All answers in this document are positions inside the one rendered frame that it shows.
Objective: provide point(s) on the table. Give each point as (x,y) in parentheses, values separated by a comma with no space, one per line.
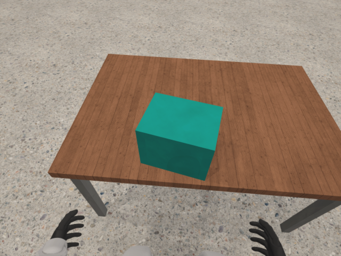
(276,135)

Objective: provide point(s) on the robot left forearm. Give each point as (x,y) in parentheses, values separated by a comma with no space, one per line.
(53,247)

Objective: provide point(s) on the robot left hand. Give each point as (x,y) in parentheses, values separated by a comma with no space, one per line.
(64,226)

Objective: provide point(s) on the robot right hand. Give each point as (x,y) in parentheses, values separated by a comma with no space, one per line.
(271,242)

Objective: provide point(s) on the carton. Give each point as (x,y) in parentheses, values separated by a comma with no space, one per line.
(179,135)

